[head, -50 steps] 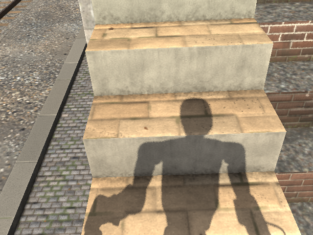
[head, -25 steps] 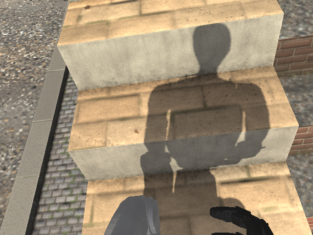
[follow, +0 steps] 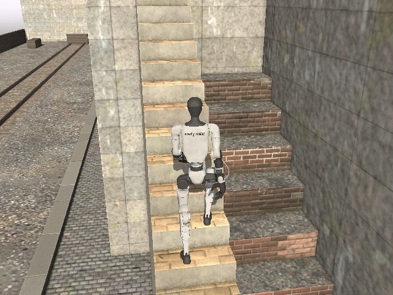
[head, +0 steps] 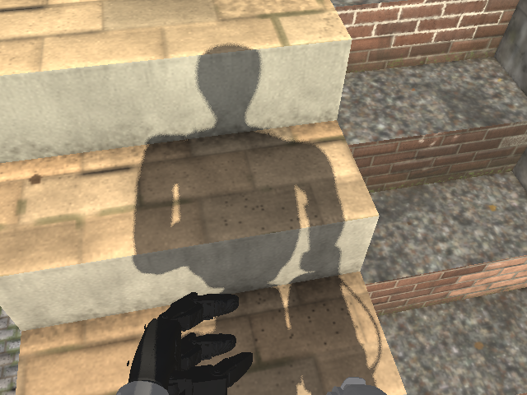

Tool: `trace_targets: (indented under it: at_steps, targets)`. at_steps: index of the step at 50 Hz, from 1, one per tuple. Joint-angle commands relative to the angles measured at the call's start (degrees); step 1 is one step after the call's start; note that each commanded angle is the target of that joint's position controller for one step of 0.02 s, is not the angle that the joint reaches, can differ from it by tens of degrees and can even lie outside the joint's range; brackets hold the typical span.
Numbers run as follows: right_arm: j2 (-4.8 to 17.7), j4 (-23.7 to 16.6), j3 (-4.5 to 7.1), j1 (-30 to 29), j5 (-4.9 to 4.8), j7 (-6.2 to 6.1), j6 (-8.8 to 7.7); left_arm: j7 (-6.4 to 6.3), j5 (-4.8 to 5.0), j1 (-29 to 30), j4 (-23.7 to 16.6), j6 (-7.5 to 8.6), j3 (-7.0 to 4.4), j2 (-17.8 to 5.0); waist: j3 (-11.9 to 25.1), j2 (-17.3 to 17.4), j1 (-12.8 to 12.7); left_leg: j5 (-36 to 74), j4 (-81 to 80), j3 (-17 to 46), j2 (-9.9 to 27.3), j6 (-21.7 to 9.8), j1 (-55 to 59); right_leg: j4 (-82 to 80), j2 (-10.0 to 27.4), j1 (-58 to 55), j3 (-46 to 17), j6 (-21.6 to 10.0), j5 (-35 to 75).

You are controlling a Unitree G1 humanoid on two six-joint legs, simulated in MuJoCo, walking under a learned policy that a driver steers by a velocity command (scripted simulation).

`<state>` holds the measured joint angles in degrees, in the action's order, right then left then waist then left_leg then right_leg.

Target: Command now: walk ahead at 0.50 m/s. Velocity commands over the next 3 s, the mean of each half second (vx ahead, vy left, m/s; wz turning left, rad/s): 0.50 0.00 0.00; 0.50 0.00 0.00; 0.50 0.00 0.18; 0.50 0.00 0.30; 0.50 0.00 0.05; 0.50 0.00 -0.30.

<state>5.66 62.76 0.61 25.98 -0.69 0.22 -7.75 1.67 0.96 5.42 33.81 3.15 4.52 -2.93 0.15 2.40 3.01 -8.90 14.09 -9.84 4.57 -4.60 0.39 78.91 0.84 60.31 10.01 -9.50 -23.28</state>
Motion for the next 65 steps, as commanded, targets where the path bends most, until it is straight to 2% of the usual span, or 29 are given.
trace_targets:
  at_steps: [1, 2, 3, 5, 7, 9, 15, 18, 23, 26, 28, 29, 30, 31, 32, 35, 38, 43, 49, 52, 54, 55, 56, 57, 58, 59, 61, 63, 65]
  targets:
    - [22.1, -6.7, 5.60, 2.3, -1.76, 0.49, -2.31, -0.73, -1.11, -31.7, 7.1, -0.35, -5.70, -10.9, 27.8, 9.2, -14.9, 83.7, 30.7, 5.9, 7.0, -6.7, -11.9, -21.2, -3.1, -58.1, -10.6, -3.1, -1.5]
    - [17.2, -10.9, 5.24, -1.6, -2.86, 2.21, -1.93, -1.91, -3.18, -36.1, 10.0, -1.70, -8.67, -19.4, 26.6, -5.3, -16.3, 47.6, 53.7, 6.2, -4.3, -3.0, -29.1, -41.7, 10.3, -63.2, -42.5, -9.5, -11.5]
    - [15.1, -13.9, 5.21, -11.1, -0.88, 3.12, -1.23, -2.19, -2.64, -32.1, 10.4, -3.24, -10.69, -22.7, 29.7, -6.2, -17.2, 5.1, 86.9, 9.9, -12.2, -1.8, -31.3, -60.5, 16.1, -55.4, -62.2, -11.6, -27.1]
    - [4.3, -23.7, 2.36, -23.4, 3.07, 1.47, 0.76, -1.30, -2.11, -18.5, 14.3, -1.51, -9.20, -16.5, 13.1, -1.1, -8.7, 6.7, 112.0, 17.5, -7.8, -2.2, -48.4, -61.7, 17.3, -41.6, -54.1, -4.7, -27.5]
    - [-0.8, -24.6, -0.04, -16.8, 2.58, 0.19, 1.88, -0.40, -3.61, -19.1, 22.4, 1.86, -5.23, -3.3, -1.9, 1.3, -0.7, 1.2, 111.5, 18.5, -6.7, -4.6, -55.4, -57.8, 13.8, -28.7, -35.0, 1.0, -15.3]
    - [-1.9, -21.2, -0.80, -7.3, 1.16, 0.14, 3.04, 0.16, -4.13, -19.5, 24.7, 3.55, -4.01, -0.3, -3.8, 0.4, 3.4, 4.9, 104.9, 19.3, -7.3, -4.2, -55.0, -54.8, 10.9, -27.0, -21.6, 3.5, -5.1]
    - [-2.2, -24.5, -1.54, -17.9, -0.52, -2.64, 4.24, 0.81, -3.52, -30.0, 28.0, 5.49, -4.70, -8.2, -6.4, -5.9, -1.1, -3.2, 127.7, 13.7, -9.5, -3.0, -77.1, -62.7, 15.7, -40.1, -21.7, -0.9, 2.0]
    - [0.6, -30.6, -1.19, -26.6, 1.28, -1.19, 5.07, 0.61, -2.84, -31.7, 27.2, 5.45, -5.16, -8.8, -7.6, -6.8, -1.5, -4.5, 117.9, 10.4, -5.6, -2.1, -80.4, -65.1, 14.3, -43.9, -16.8, 1.0, -2.2]
    - [-0.2, -36.1, -2.26, -35.8, 0.56, 1.37, 7.66, -3.32, -2.69, -36.5, 27.9, 4.38, -6.89, -11.9, -3.8, -11.8, -4.2, -15.2, 87.1, 3.9, 1.3, -5.6, -65.2, -81.1, 16.8, -52.3, -11.3, 0.0, 11.7]
    - [1.7, -27.3, -0.96, -15.1, -0.29, 2.16, 7.48, -3.50, 0.60, -31.1, 24.1, 4.08, -5.95, -13.8, 9.5, -14.0, 2.8, -21.0, 65.5, -4.5, -7.8, -6.7, -26.4, -65.2, 14.8, -50.2, -2.9, -2.0, 88.6]
    - [7.8, -22.5, 1.80, -1.1, 0.14, 2.03, 6.79, -1.30, 1.24, -31.1, 24.2, 4.13, -9.09, -22.2, 18.8, -15.3, 8.0, -24.9, 45.6, 13.4, -7.2, -5.2, -13.8, -38.3, 13.4, -52.7, -5.3, 0.3, 88.4]
    - [15.0, -21.5, 4.08, 0.3, 0.88, 0.15, 7.54, 1.02, 1.53, -30.1, 20.4, 3.49, -9.08, -15.1, 19.0, 7.3, 6.2, -36.0, 15.9, 49.5, 5.8, -8.9, -6.4, -19.8, 3.4, -33.2, -6.9, 4.2, 46.9]
    - [20.7, -20.7, 5.76, -2.5, -0.42, -1.24, 8.27, 1.49, -0.69, -29.0, 17.3, 3.26, -8.69, -9.5, 26.3, 15.9, 3.9, -51.8, -3.7, 74.4, 13.7, -9.1, -2.1, 14.4, -5.0, -22.9, -16.2, 7.0, 16.4]
    - [17.4, -18.9, 5.39, -10.3, -1.72, -0.96, 8.59, 2.54, -4.16, -23.0, 13.8, 3.63, -8.85, -9.9, 20.3, 10.4, 1.4, -57.2, -2.9, 67.3, 12.2, -7.8, -14.4, 33.4, -3.5, -18.4, -20.3, 6.5, 18.5]
    - [12.6, -14.5, 4.13, -13.4, -0.38, -0.14, 7.52, 3.16, -4.84, -18.9, 9.3, 4.06, -8.13, -8.3, 8.9, 7.7, -2.2, -55.1, 2.6, 57.2, 10.4, -7.7, -24.3, 38.6, -1.5, -12.2, -18.1, 4.5, 21.2]
    - [-1.1, -3.4, 1.13, -11.5, 2.09, 0.27, 3.73, 1.49, -3.28, -20.4, 8.6, 3.18, -4.87, -1.8, -5.8, -0.6, -7.8, -34.0, 11.4, 30.9, 6.6, -3.3, -37.0, 41.3, -0.8, -5.7, -17.7, 1.0, 22.0]
    - [1.2, -1.4, 1.19, -10.3, 1.70, 1.10, 1.07, 0.30, -3.18, -23.1, 10.5, 1.50, -4.14, -2.4, -6.3, -3.3, -9.6, -20.0, 9.2, 21.5, 5.6, -2.5, -32.2, 35.5, -1.2, -1.8, -17.3, 1.7, 25.9]
    - [5.7, 1.7, 1.56, 0.6, 1.77, 1.67, -0.81, -0.92, -1.73, -10.1, 7.6, 0.90, -3.64, -1.5, -5.0, 0.5, -3.1, -14.2, 2.6, 22.1, 10.9, -4.3, -14.8, 52.2, -1.3, 20.5, -9.8, 1.8, 20.2]
    - [2.3, 4.2, 0.58, 7.8, 1.49, 0.06, 0.37, -0.16, -1.77, 8.5, -3.5, -1.12, -1.84, -1.4, -5.5, 5.4, 1.4, -7.6, -8.1, 16.0, 7.6, -4.5, -10.6, 33.6, 4.3, 21.2, -0.5, 2.5, 13.2]
    - [3.0, 2.3, 0.47, 4.9, -0.32, -1.61, 0.61, 0.65, 0.43, 3.0, -1.3, -1.04, -0.86, -0.6, -1.7, 8.4, -0.5, 32.9, -14.2, 4.3, 5.3, -6.6, -14.8, -0.6, 2.4, -13.1, 6.1, -1.1, -0.1]
    - [8.4, 1.7, 0.88, 11.3, -0.20, -2.02, -0.30, 0.09, 0.67, -13.0, 4.6, -1.32, -2.03, -1.2, 12.0, 9.2, -6.5, 87.9, 3.3, 4.1, 9.9, -8.9, -5.2, -5.2, -5.3, -32.3, 7.9, -2.8, -6.6]
    - [15.9, -0.3, 2.79, 6.9, -0.28, -0.88, -0.93, 0.18, 0.08, -25.5, 8.2, -0.70, -3.48, -6.0, 19.6, 8.5, -13.0, 88.1, 15.2, 4.2, 11.2, -9.0, -1.4, -16.2, -5.2, -42.9, 3.3, -2.5, -3.5]
    - [16.9, -1.9, 3.87, 4.2, -1.16, 0.24, -1.50, -0.10, -0.42, -32.1, 11.5, -0.63, -5.39, -10.0, 23.8, 8.0, -15.1, 78.7, 29.0, 5.3, 8.1, -7.7, -10.5, -21.2, -1.8, -53.6, -9.0, -3.2, -5.9]
    - [13.3, -5.4, 3.83, 4.0, -1.85, 2.40, -0.99, -1.16, -2.51, -35.3, 13.4, -1.89, -7.89, -17.4, 25.1, -7.8, -14.3, 46.3, 49.3, 7.2, -1.9, -4.3, -29.4, -40.5, 11.4, -60.8, -42.0, -9.0, -27.8]
    - [15.2, -8.4, 5.55, -6.1, -0.57, 2.90, -0.78, -2.20, -1.64, -32.9, 13.8, -3.86, -10.37, -20.5, 28.7, -14.2, -16.3, 8.0, 80.9, 10.9, -9.5, -2.8, -33.5, -64.1, 17.4, -55.8, -64.6, -8.9, -45.7]
    - [10.4, -13.9, 5.04, -12.2, 2.23, 2.40, -0.27, -2.00, -0.11, -22.3, 14.2, -2.89, -10.04, -19.1, 20.8, -10.7, -11.1, 7.2, 103.1, 17.2, -8.1, -1.3, -41.0, -67.4, 19.3, -46.4, -63.1, -5.8, -42.9]
    - [2.1, -19.5, 2.44, -15.3, 3.55, 1.23, 0.74, -2.10, -2.25, -14.5, 20.2, 0.11, -7.58, -10.1, 0.2, -1.3, -2.1, 5.9, 111.0, 16.8, -5.3, -3.5, -51.9, -60.0, 18.3, -27.9, -43.9, -2.0, -30.7]
    - [-2.4, -19.8, 0.21, -7.9, 2.90, 0.25, 2.18, -1.23, -4.15, -14.8, 25.2, 2.05, -5.10, -2.1, -5.9, 0.6, 4.1, 3.4, 109.5, 18.5, -5.2, -4.7, -53.1, -58.5, 14.8, -19.7, -27.6, 2.9, -18.1]
    - [-4.0, -19.0, -0.65, -6.2, 1.15, -0.49, 3.28, -0.90, -4.16, -17.4, 27.4, 3.41, -5.07, -3.5, -6.9, -1.3, 4.1, 3.7, 109.1, 17.8, -6.7, -4.5, -58.8, -58.5, 14.9, -23.2, -18.8, 3.3, -9.0]
